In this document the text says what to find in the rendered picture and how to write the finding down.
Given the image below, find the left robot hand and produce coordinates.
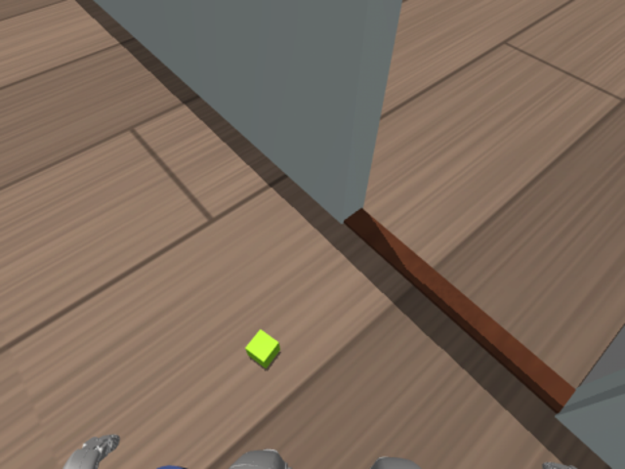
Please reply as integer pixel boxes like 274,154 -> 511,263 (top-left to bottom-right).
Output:
63,435 -> 120,469

